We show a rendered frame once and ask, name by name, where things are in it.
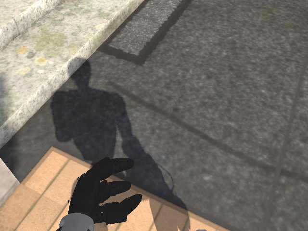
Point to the left robot forearm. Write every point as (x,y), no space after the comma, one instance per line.
(76,222)

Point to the left robot hand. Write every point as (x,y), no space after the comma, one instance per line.
(90,192)

